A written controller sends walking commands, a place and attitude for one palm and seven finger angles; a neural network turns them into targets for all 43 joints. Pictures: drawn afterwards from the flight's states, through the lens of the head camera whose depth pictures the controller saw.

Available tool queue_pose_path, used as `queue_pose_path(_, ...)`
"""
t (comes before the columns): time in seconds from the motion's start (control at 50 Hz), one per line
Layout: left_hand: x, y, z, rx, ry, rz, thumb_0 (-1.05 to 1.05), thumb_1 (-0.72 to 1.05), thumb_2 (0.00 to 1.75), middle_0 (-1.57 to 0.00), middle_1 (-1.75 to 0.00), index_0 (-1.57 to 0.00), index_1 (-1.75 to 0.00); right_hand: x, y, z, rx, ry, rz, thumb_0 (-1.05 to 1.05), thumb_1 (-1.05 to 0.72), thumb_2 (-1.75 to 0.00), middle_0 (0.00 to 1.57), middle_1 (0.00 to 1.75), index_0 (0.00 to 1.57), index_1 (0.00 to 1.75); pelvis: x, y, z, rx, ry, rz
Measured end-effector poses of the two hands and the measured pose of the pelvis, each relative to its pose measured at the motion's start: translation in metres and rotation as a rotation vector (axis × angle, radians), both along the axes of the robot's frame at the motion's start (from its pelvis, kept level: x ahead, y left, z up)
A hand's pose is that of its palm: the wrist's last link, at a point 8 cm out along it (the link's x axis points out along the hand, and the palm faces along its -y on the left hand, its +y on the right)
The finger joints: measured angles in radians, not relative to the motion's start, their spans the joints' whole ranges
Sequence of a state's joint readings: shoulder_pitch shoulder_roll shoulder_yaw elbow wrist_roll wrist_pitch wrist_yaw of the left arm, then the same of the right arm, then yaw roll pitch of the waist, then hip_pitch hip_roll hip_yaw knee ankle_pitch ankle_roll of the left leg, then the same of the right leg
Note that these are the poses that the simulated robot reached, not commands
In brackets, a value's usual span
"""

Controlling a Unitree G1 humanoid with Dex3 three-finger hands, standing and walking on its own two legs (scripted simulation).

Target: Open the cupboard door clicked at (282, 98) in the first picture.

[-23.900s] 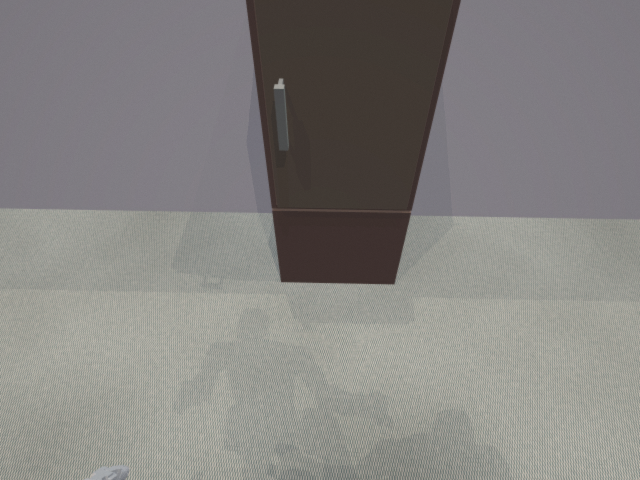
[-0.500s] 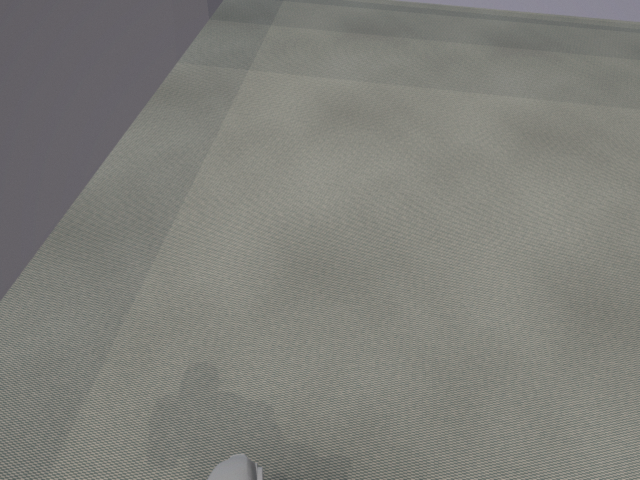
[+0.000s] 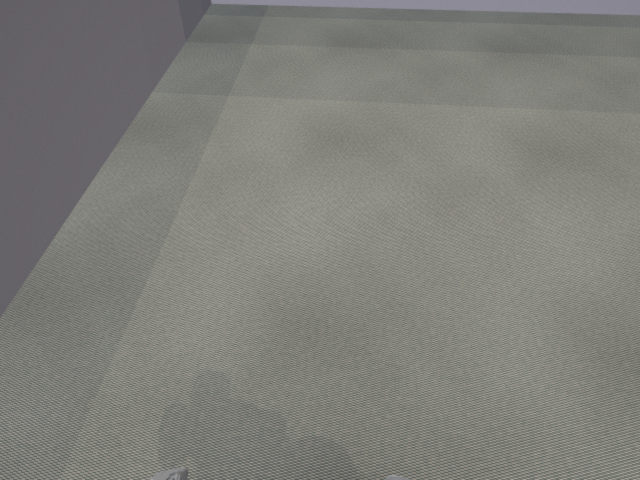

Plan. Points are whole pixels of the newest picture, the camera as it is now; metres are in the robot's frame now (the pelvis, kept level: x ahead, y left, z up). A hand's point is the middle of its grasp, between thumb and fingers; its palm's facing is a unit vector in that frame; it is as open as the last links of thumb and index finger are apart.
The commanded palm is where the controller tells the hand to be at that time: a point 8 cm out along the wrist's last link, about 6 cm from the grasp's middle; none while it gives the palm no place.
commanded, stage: walk to a spot facing it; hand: left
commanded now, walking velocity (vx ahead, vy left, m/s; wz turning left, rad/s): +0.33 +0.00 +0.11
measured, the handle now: out of the picture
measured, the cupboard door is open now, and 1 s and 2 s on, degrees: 45 45 45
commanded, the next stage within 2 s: turn to face it in 0.10 s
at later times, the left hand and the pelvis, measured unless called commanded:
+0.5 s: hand (201, 407) +0.24 +0.20 -0.16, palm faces +0.18 -0.97 -0.18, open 7.4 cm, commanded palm none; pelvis +0.20 +0.01 +0.01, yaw +8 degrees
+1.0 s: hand (210, 414) +0.24 +0.19 -0.17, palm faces +0.45 -0.86 -0.23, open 7.4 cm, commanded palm none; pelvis +0.29 -0.01 +0.00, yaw +27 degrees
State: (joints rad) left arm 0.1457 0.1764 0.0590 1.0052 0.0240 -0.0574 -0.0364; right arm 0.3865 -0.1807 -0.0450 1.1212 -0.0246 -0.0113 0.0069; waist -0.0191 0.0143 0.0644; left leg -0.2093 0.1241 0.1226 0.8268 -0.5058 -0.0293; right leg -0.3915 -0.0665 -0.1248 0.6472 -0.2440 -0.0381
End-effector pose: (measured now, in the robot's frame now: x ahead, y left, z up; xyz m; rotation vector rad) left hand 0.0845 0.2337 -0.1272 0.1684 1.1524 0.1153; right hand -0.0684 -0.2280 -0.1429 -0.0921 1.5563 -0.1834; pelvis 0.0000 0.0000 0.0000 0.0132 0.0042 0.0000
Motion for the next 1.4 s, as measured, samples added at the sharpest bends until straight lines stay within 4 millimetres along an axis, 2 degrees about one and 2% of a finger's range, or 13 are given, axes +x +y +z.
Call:
queue_pose_path(0.06,0.014,-0.009,0.003,-0.002,0.024,0.031,0.0,0.91,0.9,-0.2,-0.3,-0.2,-0.3,0.046,-0.01,0.007,-0.016,-0.019,0.012,0.01,-0.91,-0.9,0.2,0.3,0.2,0.3,0.028,-0.004,0.008,-0.016,0.002,0.015)
queue_pose_path(0.14,0.023,-0.005,0.008,0.011,0.089,0.069,-0.01,0.95,0.9,-0.2,-0.3,-0.2,-0.3,0.131,-0.015,0.022,-0.033,-0.139,0.043,0.01,-0.91,-0.9,0.19,0.3,0.2,0.3,0.068,-0.008,0.019,-0.014,0.022,0.026)
queue_pose_path(0.28,0.031,0.002,-0.012,-0.04,0.243,0.127,-0.01,0.93,0.9,-0.2,-0.3,-0.2,-0.3,0.285,0.006,0.026,-0.041,-0.343,0.154,0.01,-0.91,-0.9,0.19,0.3,0.2,0.3,0.14,0.009,0.011,-0.032,0.004,0.045)
queue_pose_path(0.34,0.044,0.008,-0.025,-0.047,0.292,0.139,0.0,0.92,0.9,-0.2,-0.3,-0.2,-0.3,0.329,0.016,0.022,-0.058,-0.401,0.183,0.01,-0.91,-0.9,0.19,0.3,0.2,0.3,0.165,0.016,0.001,-0.029,-0.004,0.053)
queue_pose_path(0.46,0.117,0.016,-0.012,-0.031,0.168,0.194,0.0,0.91,0.9,-0.2,-0.3,-0.2,-0.3,0.359,0.02,0.023,-0.05,-0.334,0.245,0.0,-0.91,-0.9,0.2,0.3,0.2,0.3,0.194,0.013,0.01,-0.03,0.013,0.12)
queue_pose_path(0.56,0.176,0.014,0.006,0.006,0.032,0.213,0.0,0.91,0.9,-0.2,-0.3,-0.2,-0.3,0.378,0.002,0.019,-0.037,-0.273,0.274,0.01,-0.91,-0.9,0.2,0.3,0.2,0.3,0.215,-0.001,0.012,-0.03,0.023,0.183)
queue_pose_path(0.64,0.203,0.009,0.012,0.06,-0.043,0.233,0.0,0.91,0.9,-0.2,-0.3,-0.2,-0.3,0.403,-0.021,0.007,-0.023,-0.257,0.287,0.01,-0.91,-0.9,0.2,0.3,0.2,0.3,0.235,-0.021,0.004,-0.005,0.029,0.23)
queue_pose_path(0.8,0.19,-0.008,0.025,0.072,0.014,0.338,0.0,0.91,0.9,-0.2,-0.3,-0.2,-0.3,0.482,-0.032,0.023,-0.027,-0.277,0.398,0.01,-0.91,-0.9,0.19,0.3,0.2,0.3,0.268,-0.032,0.018,0.025,0.031,0.348)
queue_pose_path(0.98,0.13,-0.007,-0.007,0.005,0.147,0.498,0.0,0.9,0.9,-0.2,-0.3,-0.2,-0.3,0.579,0.029,0.031,-0.015,-0.417,0.619,0.01,-0.9,-0.9,0.19,0.3,0.2,0.3,0.289,-0.013,0.003,-0.001,0.027,0.461)
queue_pose_path(1.04,0.118,0.001,-0.015,0.012,0.19,0.542,0.0,0.91,0.9,-0.2,-0.3,-0.2,-0.3,0.594,0.045,0.033,-0.015,-0.455,0.666,0.01,-0.9,-0.9,0.19,0.3,0.2,0.3,0.292,-0.012,-0.001,-0.006,0.019,0.497)
queue_pose_path(1.22,0.149,0.013,0.013,0.063,0.071,0.64,0.0,0.91,0.9,-0.2,-0.3,-0.2,-0.3,0.603,0.044,0.033,0.001,-0.355,0.755,0.01,-0.9,-0.9,0.2,0.3,0.2,0.3,0.314,-0.024,0.013,-0.031,0.017,0.61)
queue_pose_path(1.32,0.17,0.0,0.02,0.117,0.014,0.666,0.0,0.91,0.9,-0.2,-0.3,-0.2,-0.3,0.623,0.032,0.013,0.035,-0.32,0.769,0.01,-0.9,-0.9,0.2,0.3,0.21,0.3,0.338,-0.042,0.004,-0.015,0.031,0.675)
queue_pose_path(1.4,0.17,-0.024,0.025,0.125,0.025,0.705,0.0,0.91,0.9,-0.2,-0.3,-0.2,-0.3,0.647,0.03,0.007,0.045,-0.301,0.799,0.01,-0.9,-0.9,0.2,0.3,0.2,0.3,0.349,-0.049,0.006,-0.002,0.023,0.729)
